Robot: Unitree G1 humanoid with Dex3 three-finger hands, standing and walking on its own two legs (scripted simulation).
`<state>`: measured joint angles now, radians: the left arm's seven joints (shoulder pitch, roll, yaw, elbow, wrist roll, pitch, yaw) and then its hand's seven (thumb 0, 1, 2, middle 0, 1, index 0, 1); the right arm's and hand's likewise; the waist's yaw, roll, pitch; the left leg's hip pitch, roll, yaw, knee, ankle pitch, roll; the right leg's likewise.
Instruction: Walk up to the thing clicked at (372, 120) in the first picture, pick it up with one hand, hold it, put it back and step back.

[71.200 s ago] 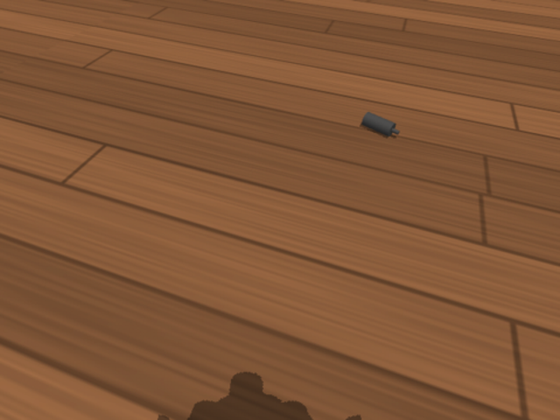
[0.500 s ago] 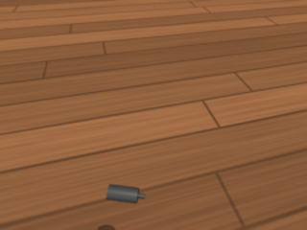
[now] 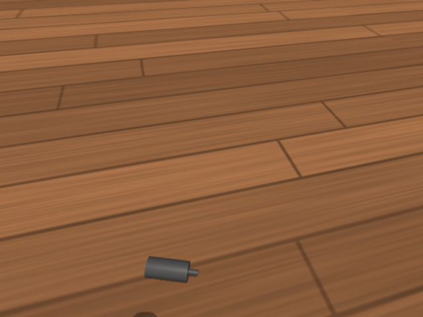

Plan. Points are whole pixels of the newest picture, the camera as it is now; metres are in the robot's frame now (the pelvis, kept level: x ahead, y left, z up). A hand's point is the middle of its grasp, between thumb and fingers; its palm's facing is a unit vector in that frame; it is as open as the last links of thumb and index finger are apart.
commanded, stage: stand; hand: left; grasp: from above
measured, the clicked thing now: (172, 269) +0.47 +0.16 -0.74
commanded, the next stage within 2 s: step back in 0.52 s
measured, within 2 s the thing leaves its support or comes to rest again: neither
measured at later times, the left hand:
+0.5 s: hand out of the picture +0.07 +0.25 -0.16, palm faces -0.01 -0.94 -0.34, open 7.4 cm
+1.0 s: hand out of the picture +0.08 +0.30 -0.18, palm faces -0.03 -0.93 -0.36, open 7.4 cm
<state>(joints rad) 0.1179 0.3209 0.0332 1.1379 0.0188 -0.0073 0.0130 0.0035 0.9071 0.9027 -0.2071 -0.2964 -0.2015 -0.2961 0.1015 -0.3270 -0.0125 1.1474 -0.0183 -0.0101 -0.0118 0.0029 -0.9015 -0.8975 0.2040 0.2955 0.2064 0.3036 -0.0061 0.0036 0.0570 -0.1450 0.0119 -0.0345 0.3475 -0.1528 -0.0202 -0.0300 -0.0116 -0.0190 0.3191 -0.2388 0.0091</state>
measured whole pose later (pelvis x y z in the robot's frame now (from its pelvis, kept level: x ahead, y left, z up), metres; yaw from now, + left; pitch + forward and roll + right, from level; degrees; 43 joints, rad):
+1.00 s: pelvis -0.06 +0.04 -0.02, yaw +0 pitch -1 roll -2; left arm 0.03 0.40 0.06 0.89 0.00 0.06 0.04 0.00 0.91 0.90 -0.20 -0.30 -0.20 -0.30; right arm 0.12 -0.35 -0.05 0.94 -0.03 0.03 0.00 0.00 -0.90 -0.90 0.21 0.30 0.21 0.30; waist -0.03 -0.04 0.22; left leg -0.32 -0.02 -0.02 0.59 -0.24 0.05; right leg -0.45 0.12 0.18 1.14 -0.55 -0.03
